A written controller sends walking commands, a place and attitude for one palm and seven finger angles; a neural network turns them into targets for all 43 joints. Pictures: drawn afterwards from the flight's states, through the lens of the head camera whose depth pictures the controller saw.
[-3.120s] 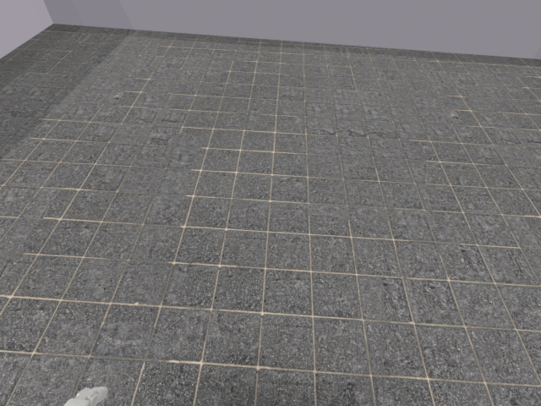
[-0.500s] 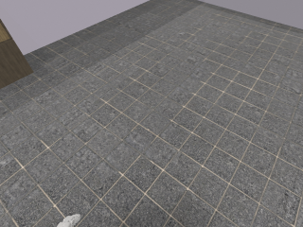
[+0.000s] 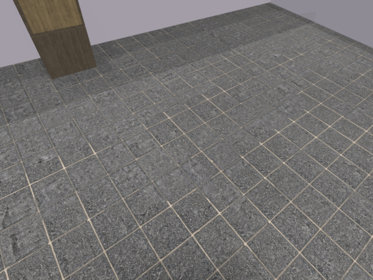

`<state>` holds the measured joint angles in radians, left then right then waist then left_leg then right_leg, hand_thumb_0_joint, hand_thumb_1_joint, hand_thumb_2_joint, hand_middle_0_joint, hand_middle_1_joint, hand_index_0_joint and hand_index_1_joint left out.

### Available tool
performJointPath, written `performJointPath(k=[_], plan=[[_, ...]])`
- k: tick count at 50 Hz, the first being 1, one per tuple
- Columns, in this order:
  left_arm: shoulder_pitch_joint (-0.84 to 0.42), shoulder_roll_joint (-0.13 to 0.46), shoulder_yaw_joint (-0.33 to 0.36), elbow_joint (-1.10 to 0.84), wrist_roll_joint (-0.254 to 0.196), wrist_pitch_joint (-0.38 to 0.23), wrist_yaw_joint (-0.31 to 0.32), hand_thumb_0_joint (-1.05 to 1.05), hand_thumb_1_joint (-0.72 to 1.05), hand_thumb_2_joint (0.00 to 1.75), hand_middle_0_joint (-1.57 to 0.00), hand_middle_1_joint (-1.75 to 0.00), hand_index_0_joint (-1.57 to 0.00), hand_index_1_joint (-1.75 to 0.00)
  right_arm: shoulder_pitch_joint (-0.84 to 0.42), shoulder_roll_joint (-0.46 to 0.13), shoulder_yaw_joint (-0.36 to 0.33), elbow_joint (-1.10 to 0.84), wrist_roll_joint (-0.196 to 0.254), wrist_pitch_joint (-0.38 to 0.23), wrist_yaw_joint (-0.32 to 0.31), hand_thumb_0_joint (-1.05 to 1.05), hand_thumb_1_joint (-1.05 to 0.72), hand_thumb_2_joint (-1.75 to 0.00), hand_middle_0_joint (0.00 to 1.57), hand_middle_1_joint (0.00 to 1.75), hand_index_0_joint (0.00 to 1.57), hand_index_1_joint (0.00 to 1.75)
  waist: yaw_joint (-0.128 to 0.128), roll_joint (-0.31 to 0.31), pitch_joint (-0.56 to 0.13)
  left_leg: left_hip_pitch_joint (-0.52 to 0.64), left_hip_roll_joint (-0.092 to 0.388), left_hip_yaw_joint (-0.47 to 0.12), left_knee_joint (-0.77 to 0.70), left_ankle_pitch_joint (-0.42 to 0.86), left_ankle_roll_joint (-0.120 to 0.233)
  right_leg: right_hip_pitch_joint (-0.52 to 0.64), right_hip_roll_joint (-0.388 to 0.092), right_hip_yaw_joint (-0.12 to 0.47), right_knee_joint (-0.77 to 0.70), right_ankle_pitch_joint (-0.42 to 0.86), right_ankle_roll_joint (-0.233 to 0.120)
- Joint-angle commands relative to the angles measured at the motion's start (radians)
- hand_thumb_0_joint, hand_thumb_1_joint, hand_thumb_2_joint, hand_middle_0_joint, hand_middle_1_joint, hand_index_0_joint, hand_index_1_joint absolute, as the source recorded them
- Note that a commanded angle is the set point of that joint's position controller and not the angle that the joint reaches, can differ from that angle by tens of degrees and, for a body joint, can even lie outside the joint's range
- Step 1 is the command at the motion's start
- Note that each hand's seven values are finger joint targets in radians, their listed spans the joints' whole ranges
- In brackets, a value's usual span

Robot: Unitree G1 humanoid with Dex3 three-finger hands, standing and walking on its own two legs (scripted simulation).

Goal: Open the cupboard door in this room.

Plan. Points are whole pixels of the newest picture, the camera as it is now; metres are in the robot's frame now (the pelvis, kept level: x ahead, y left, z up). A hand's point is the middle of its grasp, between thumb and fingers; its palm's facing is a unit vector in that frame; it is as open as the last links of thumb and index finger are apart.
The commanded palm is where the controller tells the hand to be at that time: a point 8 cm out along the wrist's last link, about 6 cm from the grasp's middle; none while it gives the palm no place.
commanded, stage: stand and wait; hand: left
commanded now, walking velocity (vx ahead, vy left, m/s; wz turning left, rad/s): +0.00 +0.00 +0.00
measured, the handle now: out of the picture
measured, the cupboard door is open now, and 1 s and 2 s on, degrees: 0 0 0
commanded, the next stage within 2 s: turn or walk to find it in 0.10 s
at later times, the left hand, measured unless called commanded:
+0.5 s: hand out of the picture -0.01 +0.19 -0.16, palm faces +0.15 -0.96 -0.24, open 7.4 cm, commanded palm none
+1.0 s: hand out of the picture -0.10 +0.22 -0.17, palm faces +0.17 -0.97 -0.19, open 7.4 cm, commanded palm none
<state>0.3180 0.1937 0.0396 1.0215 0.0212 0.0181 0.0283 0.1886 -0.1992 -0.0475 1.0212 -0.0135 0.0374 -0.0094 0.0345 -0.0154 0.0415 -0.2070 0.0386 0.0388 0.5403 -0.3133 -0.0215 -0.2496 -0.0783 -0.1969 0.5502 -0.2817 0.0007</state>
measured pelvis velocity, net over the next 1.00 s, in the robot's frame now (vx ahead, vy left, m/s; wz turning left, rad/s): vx -0.08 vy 0.04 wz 0.13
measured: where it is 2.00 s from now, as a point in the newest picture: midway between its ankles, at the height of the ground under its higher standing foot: outside the picture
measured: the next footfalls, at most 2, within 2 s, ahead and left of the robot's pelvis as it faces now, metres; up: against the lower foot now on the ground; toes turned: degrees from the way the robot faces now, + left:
right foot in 0.38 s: +0.00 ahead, -0.11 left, +0.00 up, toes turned -2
left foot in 0.70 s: -0.04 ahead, +0.15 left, +0.00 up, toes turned +11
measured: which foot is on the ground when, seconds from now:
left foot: down 0.00-0.40, up 0.42-0.68, down 0.70-1.00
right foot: down 0.00-0.00, up 0.02-0.36, down 0.38-1.00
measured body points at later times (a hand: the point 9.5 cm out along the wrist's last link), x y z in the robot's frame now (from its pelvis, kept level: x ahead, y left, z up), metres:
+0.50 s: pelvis -0.04 +0.00 +0.01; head -0.03 -0.01 +0.46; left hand -0.02 +0.24 -0.14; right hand +0.02 -0.23 -0.16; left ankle -0.06 +0.12 -0.69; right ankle -0.04 -0.11 -0.73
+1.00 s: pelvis -0.08 +0.04 +0.01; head -0.08 +0.04 +0.46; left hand -0.11 +0.27 -0.15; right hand -0.03 -0.18 -0.15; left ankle -0.08 +0.14 -0.73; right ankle -0.07 -0.09 -0.73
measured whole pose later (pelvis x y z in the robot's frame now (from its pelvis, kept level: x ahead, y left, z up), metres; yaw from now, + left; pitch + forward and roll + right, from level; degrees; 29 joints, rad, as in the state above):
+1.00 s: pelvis -0.08 +0.04 +0.01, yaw +7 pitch -2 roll +0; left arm 0.27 0.16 0.02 1.13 0.01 0.02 0.03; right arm 0.24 -0.15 -0.02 1.12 -0.01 0.01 -0.04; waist 0.01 -0.01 0.03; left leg -0.20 -0.01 0.08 0.47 -0.23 0.03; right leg -0.17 -0.07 -0.07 0.48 -0.25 0.04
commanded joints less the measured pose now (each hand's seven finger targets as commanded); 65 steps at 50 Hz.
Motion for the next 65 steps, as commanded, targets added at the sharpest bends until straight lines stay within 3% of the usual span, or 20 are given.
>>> performJointPath(k=[1,6,12,17,19,20,21,25,30,33,36,37,38,43,49,52,57,60,62,65], plan=[[0.005,0.047,-0.001,-0.043,-0.009,-0.004,0.009,0.00,0.90,0.90,-0.20,-0.30,-0.20,-0.30,0.075,-0.165,-0.017,-0.015,-0.005,-0.034,-0.015,0.00,-0.90,-0.90,0.20,0.30,0.20,0.30,-0.034,0.231,-0.046,0.084,0.304,-0.254,-0.251,0.458,0.158,-0.103,-0.010,0.103,0.158,-0.235,0.033],[0.010,0.043,-0.007,0.031,-0.005,0.013,0.000,0.00,0.90,0.90,-0.20,-0.30,-0.20,-0.30,0.001,-0.111,0.007,-0.003,-0.002,-0.042,-0.038,0.00,-0.90,-0.90,0.20,0.30,0.20,0.30,-0.020,0.198,0.029,0.042,0.212,-0.150,-0.245,0.577,0.168,-0.097,-0.020,0.163,0.261,-0.171,0.041],[-0.023,0.040,0.001,0.014,-0.008,0.008,0.002,0.00,0.90,0.90,-0.20,-0.30,-0.20,-0.30,0.028,-0.142,-0.018,-0.003,-0.004,-0.035,-0.030,0.00,-0.90,-0.90,0.20,0.30,0.20,0.30,-0.042,0.131,-0.016,0.097,0.201,-0.220,-0.211,0.585,0.186,-0.080,0.001,0.138,0.142,-0.148,0.057],[0.037,0.061,0.013,0.008,-0.007,-0.010,0.009,0.00,0.90,0.90,-0.20,-0.30,-0.20,-0.30,-0.004,-0.138,-0.028,-0.027,0.002,-0.028,-0.018,0.00,-0.90,-0.90,0.20,0.30,0.20,0.30,-0.003,0.121,-0.069,0.007,0.136,-0.225,-0.114,0.454,0.130,0.082,-0.001,0.134,-0.123,0.063,0.051],[0.040,0.151,0.033,0.003,0.006,-0.022,0.018,0.00,0.90,0.90,-0.20,-0.30,-0.20,-0.30,-0.007,-0.073,-0.022,-0.051,0.013,-0.027,-0.006,0.00,-0.90,-0.90,0.20,0.30,0.20,0.30,-0.006,-0.133,-0.075,-0.200,-0.006,-0.081,0.057,0.167,0.041,0.232,-0.210,0.325,-0.204,0.253,-0.024],[0.054,0.195,0.042,-0.013,0.008,-0.023,0.017,0.00,0.90,0.90,-0.20,-0.30,-0.20,-0.30,-0.041,-0.058,-0.022,-0.081,0.007,-0.019,-0.003,0.00,-0.90,-0.90,0.20,0.30,0.20,0.30,0.019,-0.244,-0.034,-0.270,-0.070,-0.027,0.203,-0.148,0.012,0.190,-0.342,0.416,-0.245,0.339,-0.123],[0.044,0.173,0.037,-0.016,0.005,-0.025,0.018,0.00,0.90,0.90,-0.20,-0.30,-0.20,-0.30,-0.059,-0.082,-0.032,-0.077,-0.001,-0.001,-0.004,0.00,-0.90,-0.90,0.20,0.30,0.20,0.30,0.024,-0.235,-0.030,-0.260,-0.041,-0.073,0.359,-0.220,0.013,0.115,-0.348,0.411,-0.269,0.322,-0.169],[-0.067,0.117,0.021,-0.052,0.006,-0.025,0.016,0.00,0.90,0.90,-0.20,-0.30,-0.20,-0.30,0.027,-0.051,-0.032,-0.019,-0.002,0.012,0.008,0.00,-0.90,-0.90,0.20,0.30,0.20,0.30,-0.039,-0.126,0.030,-0.239,-0.014,-0.056,0.502,-0.112,-0.001,0.020,-0.226,0.244,-0.267,0.249,-0.131],[-0.019,0.146,0.029,-0.031,0.013,-0.026,0.015,0.00,0.90,0.90,-0.20,-0.30,-0.20,-0.30,0.008,-0.021,-0.015,-0.021,0.002,-0.004,0.006,0.00,-0.90,-0.90,0.20,0.30,0.20,0.30,-0.003,-0.152,0.008,-0.164,0.004,0.009,0.223,-0.130,-0.015,0.076,-0.221,0.226,-0.223,0.314,-0.148],[-0.038,0.141,0.024,-0.012,-0.002,-0.021,0.013,0.00,0.90,0.90,-0.20,-0.30,-0.20,-0.30,0.098,-0.017,-0.004,0.018,0.002,-0.022,-0.003,0.00,-0.90,-0.90,0.20,0.30,0.20,0.30,-0.041,-0.109,-0.029,0.048,-0.004,0.032,-0.074,0.093,-0.013,0.008,-0.171,0.185,-0.134,0.260,-0.084],[-0.011,0.037,0.000,-0.017,-0.016,-0.005,0.008,0.00,0.90,0.90,-0.20,-0.30,-0.20,-0.30,0.105,-0.140,-0.014,0.019,-0.006,-0.043,-0.014,0.00,-0.90,-0.90,0.20,0.30,0.20,0.30,-0.019,0.235,-0.024,0.017,0.248,-0.254,-0.249,0.306,0.105,-0.039,-0.010,0.093,0.028,-0.080,0.032],[-0.031,0.034,-0.002,-0.012,-0.012,-0.004,0.007,0.00,0.90,0.90,-0.20,-0.30,-0.20,-0.30,0.075,-0.137,-0.010,0.018,-0.010,-0.042,-0.019,0.00,-0.90,-0.90,0.20,0.30,0.20,0.30,-0.017,0.193,0.009,-0.044,0.248,-0.233,-0.271,0.281,0.124,-0.010,-0.007,0.113,0.052,-0.118,0.031],[-0.052,0.030,-0.006,0.007,-0.007,0.005,0.007,0.00,0.90,0.90,-0.20,-0.30,-0.20,-0.30,0.068,-0.115,-0.005,0.030,-0.009,-0.051,-0.026,0.00,-0.90,-0.90,0.20,0.30,0.20,0.30,-0.026,0.277,0.018,-0.029,0.224,-0.241,-0.304,0.296,0.127,-0.026,-0.011,0.117,0.100,-0.136,0.034],[-0.007,0.016,-0.016,0.061,-0.008,0.001,0.000,0.00,0.90,0.90,-0.20,-0.30,-0.20,-0.30,0.075,-0.086,0.005,0.050,-0.003,-0.057,-0.039,0.00,-0.90,-0.90,0.20,0.30,0.20,0.30,-0.019,0.152,-0.028,0.067,0.187,-0.154,-0.236,0.471,0.146,-0.010,-0.010,0.150,0.051,-0.109,0.028],[0.021,0.072,-0.010,0.086,-0.008,-0.016,0.013,0.00,0.90,0.90,-0.20,-0.30,-0.20,-0.30,0.081,-0.056,0.007,0.051,0.012,-0.048,-0.021,0.00,-0.90,-0.90,0.20,0.30,0.20,0.30,-0.025,0.035,-0.011,-0.035,0.073,-0.099,-0.163,0.261,0.055,0.114,-0.093,0.191,-0.156,0.200,0.004],[-0.008,0.086,-0.001,0.070,-0.006,-0.011,0.012,0.00,0.90,0.90,-0.20,-0.30,-0.20,-0.30,0.076,-0.063,0.000,0.042,0.003,-0.026,-0.013,0.00,-0.90,-0.90,0.20,0.30,0.20,0.30,-0.032,-0.121,0.052,-0.065,0.031,-0.062,-0.111,0.100,0.038,0.013,-0.122,0.219,-0.206,-0.002,-0.015],[-0.059,0.118,0.026,0.006,0.001,0.009,0.013,0.00,0.90,0.90,-0.20,-0.30,-0.20,-0.30,0.101,-0.061,-0.012,0.014,-0.010,-0.001,-0.002,0.00,-0.90,-0.90,0.20,0.30,0.20,0.30,-0.049,-0.062,0.101,-0.130,0.014,-0.080,-0.048,-0.074,0.044,-0.127,-0.150,0.220,-0.224,-0.273,-0.041],[-0.088,0.112,0.035,-0.031,0.003,0.015,0.010,0.00,0.90,0.90,-0.20,-0.30,-0.20,-0.30,0.126,-0.079,-0.022,-0.014,-0.017,0.001,0.002,0.00,-0.90,-0.90,0.20,0.30,0.20,0.30,-0.062,0.042,0.095,-0.194,0.048,-0.182,-0.135,-0.170,0.063,-0.140,-0.100,0.157,-0.114,-0.292,-0.017],[-0.074,0.073,0.037,-0.050,0.002,0.018,0.006,0.00,0.90,0.90,-0.20,-0.30,-0.20,-0.30,0.124,-0.141,-0.035,-0.035,-0.023,-0.009,-0.002,0.00,-0.90,-0.90,0.20,0.30,0.20,0.30,-0.061,0.256,0.063,-0.224,0.170,-0.442,-0.356,-0.298,0.120,-0.121,0.031,0.080,0.160,-0.183,0.024],[-0.062,0.059,0.037,-0.060,0.008,0.012,0.000,0.00,0.90,0.90,-0.20,-0.30,-0.20,-0.30,0.117,-0.155,-0.041,-0.051,-0.012,-0.026,-0.014,0.00,-0.90,-0.90,0.20,0.30,0.20,0.30,-0.051,0.218,-0.047,-0.093,0.209,-0.501,-0.348,-0.103,0.197,-0.208,0.027,0.179,0.440,-0.209,0.018]])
